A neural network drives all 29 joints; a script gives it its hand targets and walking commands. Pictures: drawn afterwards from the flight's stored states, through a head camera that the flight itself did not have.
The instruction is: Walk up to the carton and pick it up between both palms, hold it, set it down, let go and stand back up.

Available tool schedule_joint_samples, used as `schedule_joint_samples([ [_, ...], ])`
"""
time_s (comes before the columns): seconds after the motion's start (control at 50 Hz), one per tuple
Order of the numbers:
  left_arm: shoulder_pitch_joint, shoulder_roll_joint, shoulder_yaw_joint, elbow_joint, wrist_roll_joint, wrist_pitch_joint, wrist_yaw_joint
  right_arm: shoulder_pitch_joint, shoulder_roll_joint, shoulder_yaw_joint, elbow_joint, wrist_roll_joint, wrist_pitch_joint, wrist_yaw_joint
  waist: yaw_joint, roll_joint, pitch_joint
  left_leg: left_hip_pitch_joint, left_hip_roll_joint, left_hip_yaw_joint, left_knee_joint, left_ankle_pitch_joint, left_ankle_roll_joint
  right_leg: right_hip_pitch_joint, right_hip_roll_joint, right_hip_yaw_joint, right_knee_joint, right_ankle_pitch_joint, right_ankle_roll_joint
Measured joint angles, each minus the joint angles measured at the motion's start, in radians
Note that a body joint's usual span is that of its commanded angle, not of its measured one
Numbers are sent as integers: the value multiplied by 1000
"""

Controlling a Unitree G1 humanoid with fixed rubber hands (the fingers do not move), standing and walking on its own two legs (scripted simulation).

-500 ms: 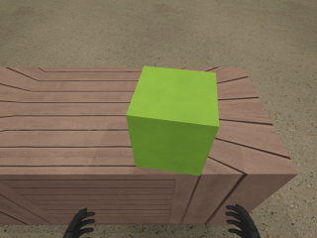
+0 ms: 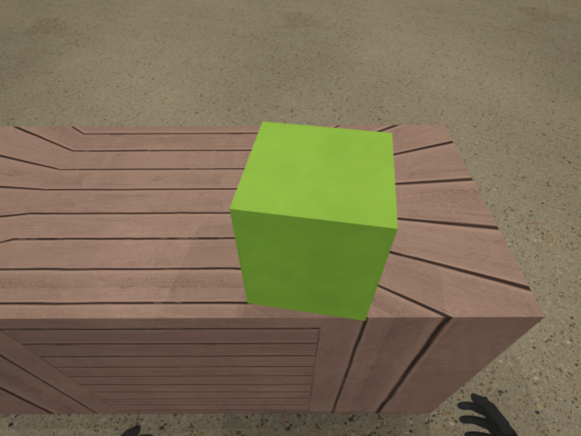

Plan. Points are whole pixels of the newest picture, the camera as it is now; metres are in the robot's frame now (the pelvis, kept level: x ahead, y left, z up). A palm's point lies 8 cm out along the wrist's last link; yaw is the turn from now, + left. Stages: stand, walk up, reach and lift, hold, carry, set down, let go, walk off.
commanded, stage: stand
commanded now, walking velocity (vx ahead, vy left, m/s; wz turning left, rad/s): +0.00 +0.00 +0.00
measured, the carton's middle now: (315, 223) +0.44 -0.03 +0.02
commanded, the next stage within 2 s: none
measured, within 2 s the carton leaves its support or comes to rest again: neither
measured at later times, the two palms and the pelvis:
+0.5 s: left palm out of the picture +0.06 +0.26 -0.12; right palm out of the picture +0.10 -0.28 -0.10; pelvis -0.01 +0.00 +0.00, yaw +0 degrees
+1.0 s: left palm out of the picture +0.04 +0.26 -0.12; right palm out of the picture +0.08 -0.28 -0.11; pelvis -0.02 +0.00 +0.00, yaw +0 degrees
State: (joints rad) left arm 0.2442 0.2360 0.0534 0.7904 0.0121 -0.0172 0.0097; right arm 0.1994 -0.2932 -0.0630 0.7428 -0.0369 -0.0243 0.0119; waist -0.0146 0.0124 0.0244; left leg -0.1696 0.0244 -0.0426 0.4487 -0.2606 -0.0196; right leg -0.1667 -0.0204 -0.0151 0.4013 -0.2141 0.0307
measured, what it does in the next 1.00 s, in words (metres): stands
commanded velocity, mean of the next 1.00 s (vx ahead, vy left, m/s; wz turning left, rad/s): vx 0.00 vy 0.00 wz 0.00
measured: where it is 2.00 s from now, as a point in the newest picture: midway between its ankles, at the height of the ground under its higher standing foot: outside the picture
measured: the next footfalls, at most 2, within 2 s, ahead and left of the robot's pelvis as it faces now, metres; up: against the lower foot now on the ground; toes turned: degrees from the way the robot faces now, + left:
none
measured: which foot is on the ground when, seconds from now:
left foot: down 0.00-1.00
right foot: down 0.00-1.00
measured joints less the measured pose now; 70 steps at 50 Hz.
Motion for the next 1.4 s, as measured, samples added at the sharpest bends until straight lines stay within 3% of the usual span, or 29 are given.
schedule_joint_samples([
  [0.72, 0, 8, -1, 162, 1, -18, -6, 0, -1, 15, 86, 13, 14, -4, 0, 10, -8, 0, 0, 0, 0, 19, -1, 0, 0, 0, 0, 19, -1],
  [1.4, -1, 12, -4, 207, 1, -21, -8, 0, -4, 18, 153, 18, 14, -6, 0, 15, -10, 0, 0, 0, 0, 29, -2, 0, 0, 0, 0, 29, -2],
])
